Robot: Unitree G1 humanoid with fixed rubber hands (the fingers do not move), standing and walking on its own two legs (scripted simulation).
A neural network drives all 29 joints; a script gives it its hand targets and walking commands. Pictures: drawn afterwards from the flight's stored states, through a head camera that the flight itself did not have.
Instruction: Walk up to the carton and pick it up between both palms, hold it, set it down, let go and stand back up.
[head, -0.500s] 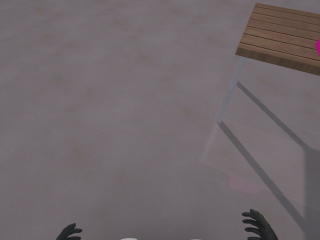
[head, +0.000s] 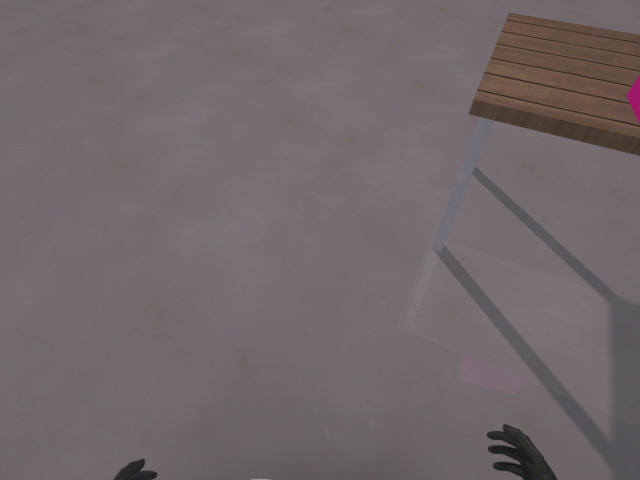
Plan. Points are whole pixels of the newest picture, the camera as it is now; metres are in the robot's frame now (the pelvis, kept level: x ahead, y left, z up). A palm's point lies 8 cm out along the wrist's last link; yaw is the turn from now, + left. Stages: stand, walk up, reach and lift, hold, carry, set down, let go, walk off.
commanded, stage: stand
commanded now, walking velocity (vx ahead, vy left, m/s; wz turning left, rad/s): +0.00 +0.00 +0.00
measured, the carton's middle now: out of the picture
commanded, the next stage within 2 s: walk up in 0.18 s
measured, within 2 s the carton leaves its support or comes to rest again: neither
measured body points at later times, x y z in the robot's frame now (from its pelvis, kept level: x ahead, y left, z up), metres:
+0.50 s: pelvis -0.01 -0.01 +0.00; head -0.01 +0.00 +0.45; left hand +0.10 +0.28 -0.12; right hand +0.11 -0.28 -0.09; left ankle +0.01 +0.12 -0.71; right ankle +0.00 -0.12 -0.69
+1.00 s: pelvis -0.02 -0.16 +0.00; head -0.01 -0.15 +0.45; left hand +0.10 +0.12 -0.12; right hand +0.05 -0.50 -0.07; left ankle +0.05 -0.07 -0.66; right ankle +0.09 -0.24 -0.71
